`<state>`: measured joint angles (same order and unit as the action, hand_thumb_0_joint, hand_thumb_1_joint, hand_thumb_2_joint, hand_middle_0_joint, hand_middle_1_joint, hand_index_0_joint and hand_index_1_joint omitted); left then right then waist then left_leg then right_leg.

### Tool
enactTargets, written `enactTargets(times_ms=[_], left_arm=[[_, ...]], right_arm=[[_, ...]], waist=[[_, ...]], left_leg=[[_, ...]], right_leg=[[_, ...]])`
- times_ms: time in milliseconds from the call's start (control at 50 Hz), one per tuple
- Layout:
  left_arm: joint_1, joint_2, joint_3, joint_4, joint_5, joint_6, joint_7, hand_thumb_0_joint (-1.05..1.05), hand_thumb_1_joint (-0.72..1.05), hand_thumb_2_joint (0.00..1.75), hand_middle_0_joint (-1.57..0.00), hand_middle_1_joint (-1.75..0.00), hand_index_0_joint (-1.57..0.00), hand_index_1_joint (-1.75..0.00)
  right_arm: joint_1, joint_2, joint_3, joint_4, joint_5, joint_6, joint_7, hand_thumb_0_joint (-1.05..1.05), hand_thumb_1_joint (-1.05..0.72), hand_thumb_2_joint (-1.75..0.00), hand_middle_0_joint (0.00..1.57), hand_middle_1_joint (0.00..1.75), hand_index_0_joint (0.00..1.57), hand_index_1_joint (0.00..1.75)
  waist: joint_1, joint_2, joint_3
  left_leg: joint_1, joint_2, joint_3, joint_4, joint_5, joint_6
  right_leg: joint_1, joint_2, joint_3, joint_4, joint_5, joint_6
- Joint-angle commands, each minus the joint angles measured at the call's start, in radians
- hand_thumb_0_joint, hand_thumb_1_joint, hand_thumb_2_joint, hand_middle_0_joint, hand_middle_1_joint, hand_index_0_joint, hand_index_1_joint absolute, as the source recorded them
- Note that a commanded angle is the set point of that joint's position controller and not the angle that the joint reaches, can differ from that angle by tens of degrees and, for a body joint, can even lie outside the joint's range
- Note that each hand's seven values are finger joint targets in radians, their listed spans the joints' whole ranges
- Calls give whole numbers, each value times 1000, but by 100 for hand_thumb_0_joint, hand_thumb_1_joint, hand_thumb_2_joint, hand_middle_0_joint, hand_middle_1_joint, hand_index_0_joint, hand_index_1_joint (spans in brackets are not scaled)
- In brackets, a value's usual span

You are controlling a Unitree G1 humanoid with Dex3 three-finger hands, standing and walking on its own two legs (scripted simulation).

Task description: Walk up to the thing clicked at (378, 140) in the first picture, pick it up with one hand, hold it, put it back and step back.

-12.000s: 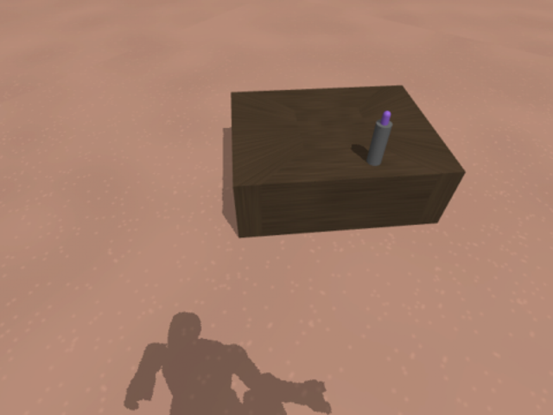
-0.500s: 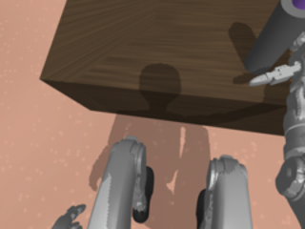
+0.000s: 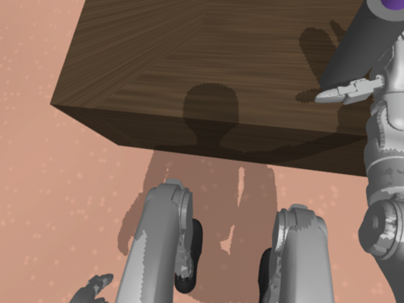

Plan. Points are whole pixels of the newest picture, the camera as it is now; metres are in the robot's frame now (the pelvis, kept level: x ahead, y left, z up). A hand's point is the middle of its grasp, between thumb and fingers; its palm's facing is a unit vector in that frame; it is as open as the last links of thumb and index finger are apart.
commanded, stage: close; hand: right
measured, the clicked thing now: (367, 39) +0.56 -0.16 +0.05
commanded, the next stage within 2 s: settle in 0.42 s
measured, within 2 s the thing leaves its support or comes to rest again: leaves its support in 0.70 s
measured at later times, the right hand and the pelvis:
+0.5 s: hand (351, 54) +0.57 -0.15 +0.00, palm faces +0.02 +1.00 -0.04, open 9.0 cm; pelvis +0.00 +0.00 +0.00, yaw +1 degrees
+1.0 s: hand (371, 32) +0.56 -0.16 +0.06, palm faces +0.05 +1.00 -0.05, open 8.6 cm; pelvis +0.00 +0.00 +0.04, yaw +0 degrees
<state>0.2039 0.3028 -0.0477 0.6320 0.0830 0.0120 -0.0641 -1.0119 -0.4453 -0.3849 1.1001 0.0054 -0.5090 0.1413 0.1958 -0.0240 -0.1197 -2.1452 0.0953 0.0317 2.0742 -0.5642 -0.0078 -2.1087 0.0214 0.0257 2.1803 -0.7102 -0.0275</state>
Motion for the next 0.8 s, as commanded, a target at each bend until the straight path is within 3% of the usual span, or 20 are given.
enactTargets(times_ms=[0, 60, 80, 180, 220, 240, 300, 340, 380, 420, 460, 500, 560, 580, 600, 640, 680, 700, 720, 780], left_arm=[[216, 222, 83, -27, 5, -2, 11, 0, 87, 92, -20, -30, -19, -31], [224, 218, 80, -23, 5, 3, 8, 0, 87, 92, -20, -30, -19, -31], [226, 224, 81, -25, 5, 2, 10, 0, 87, 92, -20, -30, -19, -31], [235, 223, 74, -23, 5, 8, 10, 0, 87, 92, -20, -30, -19, -31], [233, 225, 74, -29, 3, 10, 11, 0, 87, 92, -20, -30, -19, -31], [229, 220, 74, -30, 1, 12, 11, 0, 87, 92, -19, -29, -19, -30], [236, 223, 72, -23, 1, 14, 13, 0, 88, 91, -20, -30, -19, -30], [246, 224, 72, -20, 4, 19, 13, 0, 88, 91, -20, -30, -19, -30], [245, 225, 72, -14, 6, 20, 12, 0, 89, 90, -20, -29, -19, -30], [245, 230, 70, -20, 6, 19, 15, 0, 88, 91, -20, -29, -19, -30], [245, 227, 69, -26, 4, 21, 16, 0, 88, 90, -19, -29, -19, -30], [237, 222, 68, -25, 3, 21, 14, 0, 88, 90, -20, -29, -19, -30], [242, 228, 73, -23, 1, 21, 14, 0, 86, 92, -22, -31, -21, -32], [239, 228, 77, -30, 2, 21, 16, 0, 86, 92, -22, -30, -21, -32], [250, 225, 78, -33, 2, 22, 15, 0, 87, 92, -22, -30, -21, -31], [252, 226, 85, -19, -1, 22, 19, 0, 87, 91, -22, -31, -21, -31], [242, 218, 81, -20, -3, 20, 22, 0, 87, 91, -21, -30, -20, -31], [251, 221, 86, -21, -4, 19, 22, 0, 87, 91, -21, -30, -20, -31], [243, 221, 87, -20, -7, 19, 23, 0, 88, 91, -21, -30, -20, -31], [245, 227, 99, -9, -8, 17, 28, 0, 88, 92, -21, -30, -20, -31]], right_arm=[[-443, -201, -19, -214, 3, -74, -11, 0, 25, -29, 78, 50, 76, 50], [-425, -162, 1, -173, 4, -65, -10, 0, 21, -33, 85, 56, 83, 56], [-445, -198, -15, -203, 2, -69, -11, 0, 18, -36, 89, 60, 87, 60], [-442, -197, -16, -168, 4, -63, -18, 0, 5, -49, 99, 72, 97, 72], [-470, -232, -36, -208, 4, -66, -24, 0, -2, -56, 102, 77, 100, 77], [-466, -233, -32, -207, 1, -64, -30, 0, -5, -58, 104, 79, 102, 79], [-466, -203, -18, -171, -2, -60, -34, 0, -18, -69, 113, 90, 110, 90], [-471, -241, -32, -192, -11, -63, -39, 0, -25, -81, 119, 101, 118, 101], [-461, -207, -12, -161, -9, -56, -34, 0, -30, -88, 121, 106, 120, 106], [-497, -256, -35, -202, -6, -63, -30, 0, -31, -94, 126, 112, 124, 112], [-457, -270, -50, -196, -5, -59, -30, 0, -33, -99, 128, 117, 127, 117], [-416, -214, -30, -164, 2, -52, -24, 0, -37, -103, 129, 120, 129, 120], [-450, -224, -26, -226, 2, -56, -24, 0, -41, -127, 133, 140, 135, 140], [-490, -254, -34, -273, 0, -59, -27, 0, -43, -133, 135, 143, 137, 143], [-490, -236, -26, -274, 0, -56, -29, 0, -43, -134, 133, 143, 136, 143], [-456, -209, -21, -235, 7, -40, -35, 0, -49, -137, 136, 145, 138, 146], [-505, -215, -11, -294, 8, -43, -40, 0, -42, -134, 137, 145, 140, 146], [-477, -231, -29, -285, 4, -36, -48, 0, -41, -135, 137, 146, 140, 146], [-479, -236, -21, -302, 1, -31, -50, 0, -40, -133, 137, 145, 141, 145], [-442, -178, 11, -256, 4, -13, -44, 0, -37, -130, 136, 142, 139, 142]], waist=[[37, -163, -727], [49, -156, -710], [41, -156, -728], [58, -133, -713], [47, -148, -715], [37, -149, -721], [56, -141, -693], [49, -169, -713], [58, -165, -694], [58, -164, -703], [46, -161, -734], [48, -145, -710], [49, -191, -736], [37, -208, -768], [45, -203, -798], [53, -170, -757], [50, -192, -757], [37, -191, -781], [26, -209, -781], [46, -189, -738]], left_leg=[[460, -35, 22, -178, 120, 44], [457, -34, 26, -171, 141, 45], [464, -34, 25, -172, 144, 44], [505, -35, 22, -184, 150, 39], [509, -35, 17, -189, 127, 39], [517, -36, 15, -194, 120, 41], [484, -39, 23, -194, 102, 40], [490, -38, 24, -189, 133, 43], [475, -38, 26, -182, 146, 44], [492, -39, 24, -188, 139, 42], [526, -38, 21, -194, 143, 41], [518, -39, 27, -193, 140, 42], [491, -39, 29, -184, 166, 47], [506, -38, 24, -187, 165, 48], [530, -37, 23, -190, 182, 46], [531, -38, 23, -206, 170, 44], [519, -38, 21, -214, 153, 46], [536, -36, 21, -217, 169, 45], [533, -35, 19, -215, 164, 48], [512, -34, 24, -229, 166, 48]], right_leg=[[403, 9, 16, -302, 149, 5], [402, 7, 22, -299, 175, 8], [405, 6, 20, -293, 179, 6], [370, 8, 8, -273, 176, 0], [351, 10, 4, -284, 149, -1], [353, 10, 0, -291, 141, -2], [353, 7, 12, -300, 123, 0], [381, 6, 12, -298, 162, 4], [388, 3, 14, -290, 181, 6], [370, 4, 12, -284, 168, 2], [374, 4, 4, -284, 169, 0], [367, 4, 9, -297, 169, 1], [426, 1, 18, -305, 210, 9], [442, 2, 14, -305, 208, 9], [459, 2, 12, -303, 227, 10], [438, 2, 9, -307, 206, 7], [440, 3, 12, -323, 187, 7], [473, 2, 10, -328, 208, 9], [482, 3, 11, -338, 205, 12], [493, -1, 27, -352, 213, 13]])
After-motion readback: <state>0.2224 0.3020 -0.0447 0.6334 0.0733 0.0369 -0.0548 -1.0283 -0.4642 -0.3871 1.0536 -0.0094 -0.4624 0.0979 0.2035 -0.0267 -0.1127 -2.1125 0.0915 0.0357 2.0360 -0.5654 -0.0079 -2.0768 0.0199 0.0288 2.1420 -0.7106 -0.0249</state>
